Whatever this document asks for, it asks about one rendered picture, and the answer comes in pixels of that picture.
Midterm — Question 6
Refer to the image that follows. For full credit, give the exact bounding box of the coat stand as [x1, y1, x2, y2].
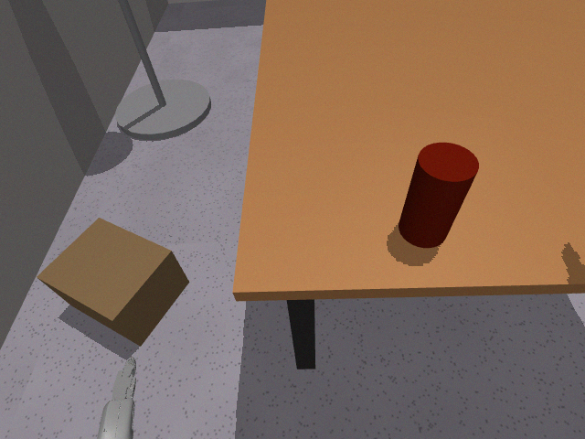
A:
[115, 0, 211, 140]

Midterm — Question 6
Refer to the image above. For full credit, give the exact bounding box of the left robot hand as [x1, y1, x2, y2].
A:
[97, 357, 136, 439]

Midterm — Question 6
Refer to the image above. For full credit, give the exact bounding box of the table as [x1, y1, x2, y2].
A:
[232, 0, 585, 369]

